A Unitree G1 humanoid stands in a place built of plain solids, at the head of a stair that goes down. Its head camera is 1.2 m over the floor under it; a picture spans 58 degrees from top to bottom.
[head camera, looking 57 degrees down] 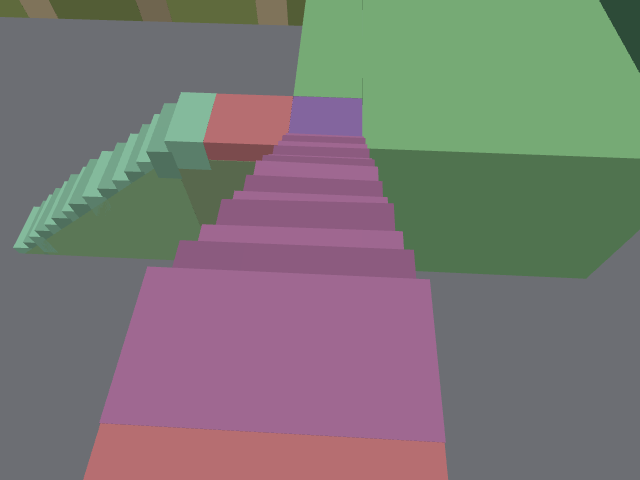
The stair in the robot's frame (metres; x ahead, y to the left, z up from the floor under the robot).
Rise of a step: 0.19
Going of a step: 0.25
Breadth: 0.89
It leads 3 degrees to the right of straight ahead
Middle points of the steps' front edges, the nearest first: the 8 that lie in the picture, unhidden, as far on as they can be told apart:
0.65 0.10 0.00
0.88 0.09 -0.19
1.09 0.08 -0.38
1.39 0.07 -0.57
1.59 0.05 -0.76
1.88 0.04 -0.95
2.19 0.02 -1.14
2.43 0.01 -1.33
